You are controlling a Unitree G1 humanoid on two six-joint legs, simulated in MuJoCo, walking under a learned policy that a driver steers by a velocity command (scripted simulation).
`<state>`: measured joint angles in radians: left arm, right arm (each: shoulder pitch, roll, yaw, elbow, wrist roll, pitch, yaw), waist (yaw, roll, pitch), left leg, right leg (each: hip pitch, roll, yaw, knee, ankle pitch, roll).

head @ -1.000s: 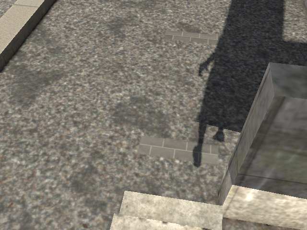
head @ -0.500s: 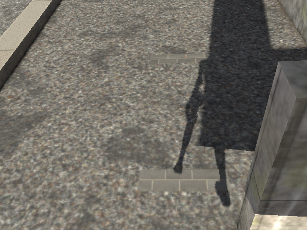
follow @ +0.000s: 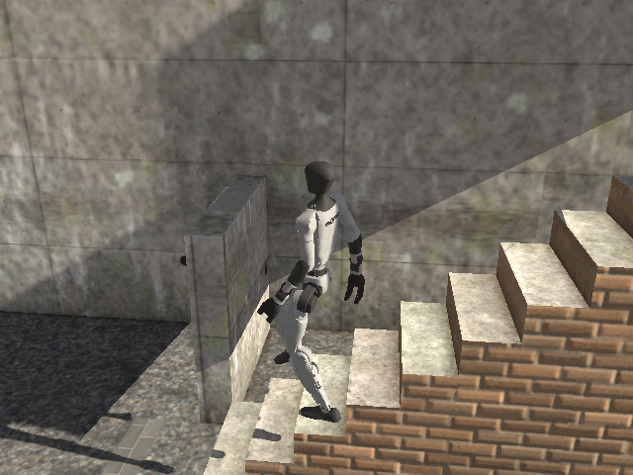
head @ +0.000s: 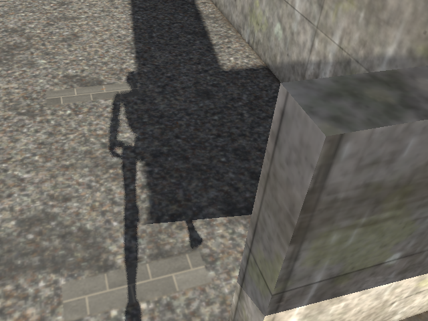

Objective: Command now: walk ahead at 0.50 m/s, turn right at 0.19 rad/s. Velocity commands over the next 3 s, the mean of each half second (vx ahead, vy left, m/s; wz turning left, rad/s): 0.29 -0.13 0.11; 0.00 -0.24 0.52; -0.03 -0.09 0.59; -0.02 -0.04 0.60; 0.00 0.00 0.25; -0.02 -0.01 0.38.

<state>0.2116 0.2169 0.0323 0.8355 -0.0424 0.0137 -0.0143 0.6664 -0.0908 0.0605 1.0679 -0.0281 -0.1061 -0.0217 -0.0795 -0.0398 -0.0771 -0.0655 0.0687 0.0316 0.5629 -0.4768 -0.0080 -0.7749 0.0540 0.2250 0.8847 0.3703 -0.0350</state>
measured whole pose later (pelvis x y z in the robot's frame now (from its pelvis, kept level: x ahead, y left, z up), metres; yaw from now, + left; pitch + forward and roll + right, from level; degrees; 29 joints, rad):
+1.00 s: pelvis +0.36 -0.20 -0.28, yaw +22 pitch +1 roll +1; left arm 0.12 0.37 0.08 0.68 0.01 0.04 -0.04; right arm 0.30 -0.32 -0.02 0.66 0.02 0.01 -0.14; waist -0.01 -0.10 0.04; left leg -0.54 -0.14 -0.34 1.21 -0.69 -0.09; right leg -0.65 0.03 0.13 1.17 -0.02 0.06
